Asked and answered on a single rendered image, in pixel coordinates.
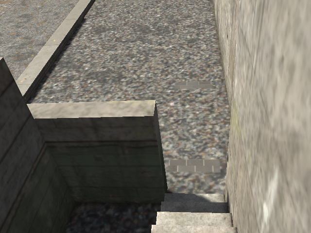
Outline stairs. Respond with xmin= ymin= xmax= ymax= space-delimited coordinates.
xmin=151 ymin=193 xmax=238 ymax=233

